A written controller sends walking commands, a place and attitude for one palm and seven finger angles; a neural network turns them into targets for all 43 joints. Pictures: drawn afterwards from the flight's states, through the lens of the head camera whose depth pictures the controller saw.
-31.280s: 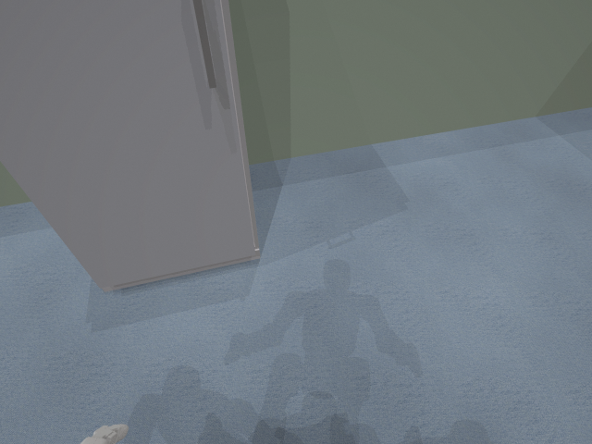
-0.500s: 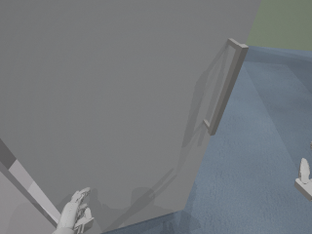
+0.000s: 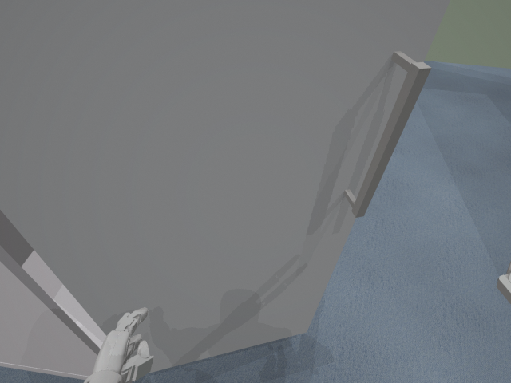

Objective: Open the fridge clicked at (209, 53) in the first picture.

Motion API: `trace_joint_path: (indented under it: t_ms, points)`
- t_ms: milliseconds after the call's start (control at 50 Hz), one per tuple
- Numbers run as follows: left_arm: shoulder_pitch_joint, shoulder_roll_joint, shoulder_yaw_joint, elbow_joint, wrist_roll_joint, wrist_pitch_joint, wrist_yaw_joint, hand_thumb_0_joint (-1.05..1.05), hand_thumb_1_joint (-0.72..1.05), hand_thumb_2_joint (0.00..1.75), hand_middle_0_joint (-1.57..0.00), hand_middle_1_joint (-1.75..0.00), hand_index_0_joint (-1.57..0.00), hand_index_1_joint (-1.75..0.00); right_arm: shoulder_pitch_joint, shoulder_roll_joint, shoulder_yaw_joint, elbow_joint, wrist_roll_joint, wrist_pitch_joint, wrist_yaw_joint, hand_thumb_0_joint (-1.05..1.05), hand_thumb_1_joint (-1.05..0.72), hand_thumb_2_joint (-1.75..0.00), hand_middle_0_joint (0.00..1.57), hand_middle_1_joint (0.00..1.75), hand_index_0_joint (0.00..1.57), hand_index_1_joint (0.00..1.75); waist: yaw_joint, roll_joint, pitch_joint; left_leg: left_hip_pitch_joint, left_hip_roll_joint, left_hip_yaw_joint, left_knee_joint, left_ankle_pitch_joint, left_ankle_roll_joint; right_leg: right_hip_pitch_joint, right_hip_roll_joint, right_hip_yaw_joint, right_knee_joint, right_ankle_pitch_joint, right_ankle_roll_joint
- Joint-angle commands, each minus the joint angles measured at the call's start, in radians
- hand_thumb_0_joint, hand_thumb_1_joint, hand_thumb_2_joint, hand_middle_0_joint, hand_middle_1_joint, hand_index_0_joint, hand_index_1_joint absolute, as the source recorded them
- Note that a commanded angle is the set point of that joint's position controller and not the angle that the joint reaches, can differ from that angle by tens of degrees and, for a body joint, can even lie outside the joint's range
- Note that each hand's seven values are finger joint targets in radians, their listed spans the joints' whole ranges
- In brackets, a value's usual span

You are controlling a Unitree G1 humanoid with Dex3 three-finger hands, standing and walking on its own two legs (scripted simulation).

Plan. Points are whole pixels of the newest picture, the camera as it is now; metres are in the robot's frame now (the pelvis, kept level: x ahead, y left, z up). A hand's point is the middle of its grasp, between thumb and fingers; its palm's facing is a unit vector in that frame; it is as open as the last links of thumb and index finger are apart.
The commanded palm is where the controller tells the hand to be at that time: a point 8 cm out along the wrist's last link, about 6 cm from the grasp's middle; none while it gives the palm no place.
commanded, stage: step back with the hand held close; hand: right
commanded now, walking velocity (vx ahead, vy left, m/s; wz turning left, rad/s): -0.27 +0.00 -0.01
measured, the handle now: (376, 147) +0.41 -0.18 +0.20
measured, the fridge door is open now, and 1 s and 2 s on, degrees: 68 68 68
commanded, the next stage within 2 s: stop stepping back and stand still in 1.20 s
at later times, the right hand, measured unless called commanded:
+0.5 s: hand out of the picture +0.15 -0.29 +0.16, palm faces +0.43 +0.78 -0.45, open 7.4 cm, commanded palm +0.09 -0.33 +0.18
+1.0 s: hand out of the picture +0.10 -0.31 +0.17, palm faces +0.35 +0.84 -0.41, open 7.4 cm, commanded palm +0.04 -0.35 +0.18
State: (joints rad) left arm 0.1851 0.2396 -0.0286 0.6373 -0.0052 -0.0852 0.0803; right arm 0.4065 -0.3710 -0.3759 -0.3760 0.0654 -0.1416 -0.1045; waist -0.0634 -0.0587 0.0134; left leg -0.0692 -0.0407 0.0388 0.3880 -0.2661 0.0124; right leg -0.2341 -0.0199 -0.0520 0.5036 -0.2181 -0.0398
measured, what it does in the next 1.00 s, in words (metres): walks backwards: left foot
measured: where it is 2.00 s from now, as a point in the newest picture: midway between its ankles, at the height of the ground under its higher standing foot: outside the picture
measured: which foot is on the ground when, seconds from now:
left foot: down 0.00-0.68, up 0.70-0.96, down 0.98-1.00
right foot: down 0.00-1.00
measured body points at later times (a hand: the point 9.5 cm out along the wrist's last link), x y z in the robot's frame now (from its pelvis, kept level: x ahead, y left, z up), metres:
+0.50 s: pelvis -0.05 -0.03 -0.01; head -0.03 -0.04 +0.44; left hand +0.12 +0.20 -0.10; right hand +0.12 -0.33 +0.18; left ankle -0.03 +0.11 -0.74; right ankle +0.04 -0.09 -0.74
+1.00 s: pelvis -0.12 -0.06 -0.01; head -0.10 -0.09 +0.44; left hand +0.06 +0.17 -0.07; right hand +0.07 -0.35 +0.19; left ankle -0.18 +0.08 -0.74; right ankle +0.04 -0.09 -0.74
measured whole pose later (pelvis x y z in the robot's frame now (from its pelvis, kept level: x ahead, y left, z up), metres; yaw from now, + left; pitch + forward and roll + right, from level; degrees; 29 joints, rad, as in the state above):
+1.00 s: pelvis -0.12 -0.06 -0.01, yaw +4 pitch +1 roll +5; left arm 0.17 0.19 -0.03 0.58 0.01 -0.10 0.05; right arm 0.50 -0.45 -0.41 -0.56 0.07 -0.24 -0.13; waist -0.04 -0.01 0.02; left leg -0.11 -0.04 0.05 0.37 -0.28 0.02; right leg -0.47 -0.02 -0.10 0.45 -0.03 -0.04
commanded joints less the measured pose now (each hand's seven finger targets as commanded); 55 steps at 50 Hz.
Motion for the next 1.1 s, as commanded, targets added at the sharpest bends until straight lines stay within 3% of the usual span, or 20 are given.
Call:
trace_joint_path:
  t_ms: [0, 120, 280, 400, 480, 560, 580, 620, 660, 680, 720, 820, 900, 920, 960, 980, 1000, 1040, 1060, 1080]
  points:
    - [-0.109, 0.11, 0.057, -0.2, -0.006, -0.008, 0.014, 0.0, 0.9, 0.9, -0.2, -0.3, -0.2, -0.3, -0.001, -0.167, -0.078, -0.222, -0.008, -0.067, -0.011, 0.0, -0.9, -0.9, 0.2, 0.3, 0.2, 0.3, 0.025, 0.018, -0.117, -0.155, 0.186, -0.142, -0.018, 0.361, -0.016, 0.12, -0.078, 0.085, -0.009, 0.211, -0.025]
    - [-0.096, 0.098, 0.055, -0.248, -0.008, 0.014, 0.019, 0.0, 0.9, 0.9, -0.2, -0.3, -0.2, -0.3, 0.109, -0.235, -0.171, -0.34, -0.002, -0.085, -0.032, 0.0, -0.9, -0.9, 0.2, 0.3, 0.2, 0.3, 0.018, -0.034, -0.193, -0.119, 0.11, -0.082, 0.116, 0.236, -0.015, 0.071, -0.151, 0.16, -0.07, 0.366, -0.043]
    - [-0.053, 0.113, 0.065, -0.247, -0.012, -0.027, 0.018, 0.0, 0.9, 0.9, -0.2, -0.3, -0.2, -0.3, 0.109, -0.219, -0.185, -0.344, -0.005, -0.103, -0.041, 0.0, -0.9, -0.9, 0.2, 0.3, 0.2, 0.3, 0.035, -0.089, -0.13, -0.099, 0.079, -0.049, 0.183, 0.03, -0.014, -0.121, -0.195, 0.206, -0.152, -0.002, -0.059]
    - [-0.048, 0.123, 0.07, -0.245, -0.015, -0.048, 0.021, 0.0, 0.9, 0.9, -0.2, -0.3, -0.2, -0.3, 0.048, -0.21, -0.17, -0.35, -0.02, -0.109, -0.047, 0.0, -0.9, -0.9, 0.2, 0.3, 0.2, 0.3, 0.047, -0.036, -0.071, -0.115, 0.086, -0.079, 0.148, -0.053, 0.006, -0.248, -0.158, 0.214, -0.171, -0.36, -0.047]
    - [-0.041, 0.098, 0.067, -0.22, -0.006, -0.047, 0.014, 0.0, 0.9, 0.9, -0.2, -0.3, -0.2, -0.3, 0.037, -0.211, -0.157, -0.349, -0.019, -0.12, -0.054, 0.0, -0.9, -0.9, 0.2, 0.3, 0.2, 0.3, 0.059, 0.092, -0.044, -0.308, 0.174, -0.21, -0.018, -0.239, 0.067, -0.161, -0.072, 0.162, 0.001, -0.333, -0.014]
    - [-0.025, 0.078, 0.06, -0.184, -0.005, -0.044, 0.007, 0.0, 0.9, 0.9, -0.2, -0.3, -0.2, -0.3, 0.008, -0.221, -0.148, -0.369, -0.017, -0.131, -0.073, 0.0, -0.9, -0.9, 0.2, 0.3, 0.2, 0.3, 0.081, 0.185, -0.099, -0.369, 0.316, -0.277, -0.02, 0.106, 0.118, -0.026, -0.013, 0.108, 0.226, -0.124, 0.013]
    - [-0.031, 0.085, 0.062, -0.192, -0.005, -0.043, 0.007, 0.0, 0.9, 0.9, -0.2, -0.3, -0.2, -0.3, 0.006, -0.232, -0.158, -0.384, -0.016, -0.135, -0.075, 0.0, -0.9, -0.9, 0.2, 0.3, 0.2, 0.3, 0.077, 0.166, -0.102, -0.356, 0.303, -0.243, 0.015, 0.122, 0.108, -0.028, -0.024, 0.124, 0.178, -0.109, 0.011]
    - [-0.056, 0.098, 0.063, -0.215, -0.008, -0.046, 0.014, 0.0, 0.9, 0.9, -0.2, -0.3, -0.2, -0.3, 0.053, -0.247, -0.189, -0.393, -0.012, -0.14, -0.074, 0.0, -0.9, -0.9, 0.2, 0.3, 0.2, 0.3, 0.066, 0.004, -0.09, -0.332, 0.167, -0.15, 0.137, 0.037, 0.045, -0.063, -0.102, 0.233, -0.027, -0.076, -0.021]
    - [-0.09, 0.126, 0.071, -0.24, -0.003, -0.067, 0.012, 0.0, 0.9, 0.9, -0.2, -0.3, -0.2, -0.3, 0.035, -0.252, -0.222, -0.438, -0.027, -0.168, -0.064, 0.0, -0.9, -0.9, 0.2, 0.3, 0.2, 0.3, 0.052, -0.272, -0.085, -0.125, -0.001, -0.039, 0.455, -0.172, -0.022, -0.311, -0.293, 0.444, -0.379, -0.513, -0.08]
    - [-0.076, 0.123, 0.073, -0.226, 0.012, -0.072, 0.012, 0.0, 0.9, 0.9, -0.2, -0.3, -0.2, -0.3, 0.032, -0.266, -0.248, -0.397, -0.034, -0.169, -0.062, 0.0, -0.9, -0.9, 0.2, 0.3, 0.2, 0.3, 0.054, -0.264, -0.062, -0.073, -0.018, -0.051, 0.611, -0.193, -0.023, -0.422, -0.322, 0.48, -0.443, -0.59, -0.097]
    - [-0.056, 0.098, 0.079, -0.211, 0.014, -0.08, 0.0, 0.0, 0.9, 0.9, -0.2, -0.3, -0.2, -0.3, 0.039, -0.246, -0.22, -0.402, -0.017, -0.172, -0.056, 0.0, -0.9, -0.9, 0.2, 0.3, 0.2, 0.3, 0.045, -0.106, -0.081, -0.225, 0.0, -0.059, 0.578, -0.234, -0.01, -0.206, -0.277, 0.392, -0.351, -0.298, -0.09]
    - [-0.047, 0.099, 0.071, -0.196, 0.007, -0.088, -0.014, 0.0, 0.9, 0.9, -0.2, -0.3, -0.2, -0.3, 0.092, -0.188, -0.134, -0.398, -0.002, -0.157, -0.047, 0.0, -0.9, -0.9, 0.2, 0.3, 0.2, 0.3, 0.034, -0.151, -0.166, -0.19, -0.021, 0.027, 0.257, -0.255, -0.002, 0.019, -0.209, 0.253, -0.367, -0.195, -0.009]
    - [-0.039, 0.104, 0.082, -0.181, 0.018, -0.061, -0.013, 0.0, 0.9, 0.9, -0.2, -0.3, -0.2, -0.3, 0.064, -0.235, -0.146, -0.38, 0.005, -0.147, -0.043, 0.0, -0.9, -0.9, 0.2, 0.3, 0.2, 0.3, 0.039, -0.137, -0.215, -0.076, 0.005, 0.021, -0.071, -0.092, 0.029, 0.075, -0.176, 0.179, -0.285, -0.043, 0.093]
    - [-0.036, 0.098, 0.076, -0.18, 0.013, -0.046, -0.013, 0.0, 0.9, 0.9, -0.2, -0.3, -0.2, -0.3, 0.051, -0.236, -0.135, -0.377, 0.01, -0.152, -0.039, 0.0, -0.9, -0.9, 0.2, 0.3, 0.2, 0.3, 0.043, -0.077, -0.221, -0.105, 0.05, -0.012, -0.14, -0.051, 0.045, 0.119, -0.144, 0.133, -0.185, -0.007, 0.095]
    - [-0.045, 0.084, 0.069, -0.171, 0.003, -0.029, -0.008, 0.0, 0.9, 0.9, -0.2, -0.3, -0.2, -0.3, 0.002, -0.283, -0.151, -0.375, 0.014, -0.165, -0.045, 0.0, -0.9, -0.9, 0.2, 0.3, 0.2, 0.3, 0.062, 0.147, -0.185, -0.341, 0.283, -0.173, -0.195, 0.077, 0.14, 0.178, -0.046, 0.065, 0.222, -0.057, 0.086]
    - [-0.075, 0.08, 0.069, -0.182, -0.007, -0.04, 0.0, 0.0, 0.9, 0.9, -0.2, -0.3, -0.2, -0.3, -0.054, -0.289, -0.14, -0.385, 0.016, -0.163, -0.044, 0.0, -0.9, -0.9, 0.2, 0.3, 0.2, 0.3, 0.06, 0.269, -0.11, -0.502, 0.37, -0.201, -0.209, -0.008, 0.169, 0.15, 0.013, 0.066, 0.401, -0.162, 0.087]
    - [-0.08, 0.086, 0.08, -0.166, -0.01, -0.043, 0.006, 0.0, 0.9, 0.9, -0.2, -0.3, -0.2, -0.3, -0.052, -0.269, -0.132, -0.364, 0.011, -0.157, -0.039, 0.0, -0.9, -0.9, 0.2, 0.3, 0.2, 0.3, 0.065, 0.323, -0.073, -0.493, 0.385, -0.193, -0.159, 0.13, 0.2, 0.058, 0.039, 0.084, 0.545, -0.197, 0.074]
    - [-0.108, 0.053, 0.039, -0.182, -0.005, -0.027, 0.003, 0.0, 0.9, 0.9, -0.2, -0.3, -0.2, -0.3, -0.03, -0.237, -0.122, -0.335, 0.006, -0.128, -0.037, 0.0, -0.9, -0.9, 0.2, 0.3, 0.2, 0.3, 0.078, 0.234, 0.014, -0.293, 0.351, -0.125, 0.027, 0.496, 0.155, -0.151, -0.019, 0.14, 0.318, -0.209, 0.054]
    - [-0.116, 0.064, 0.025, -0.178, -0.003, -0.017, 0.012, 0.0, 0.9, 0.9, -0.2, -0.3, -0.2, -0.3, -0.038, -0.267, -0.149, -0.337, 0.0, -0.125, -0.038, 0.0, -0.9, -0.9, 0.2, 0.3, 0.2, 0.3, 0.087, 0.117, 0.032, -0.269, 0.281, -0.079, 0.134, 0.527, 0.093, -0.133, 0.002, 0.092, 0.093, -0.08, 0.056]
    - [-0.121, 0.085, 0.027, -0.183, -0.003, -0.018, 0.021, 0.0, 0.9, 0.9, -0.2, -0.3, -0.2, -0.3, -0.039, -0.28, -0.163, -0.366, -0.002, -0.126, -0.039, 0.0, -0.9, -0.9, 0.2, 0.3, 0.2, 0.3, 0.081, -0.026, -0.008, -0.246, 0.175, -0.031, 0.262, 0.43, 0.019, -0.08, -0.032, 0.125, -0.137, 0.261, 0.033]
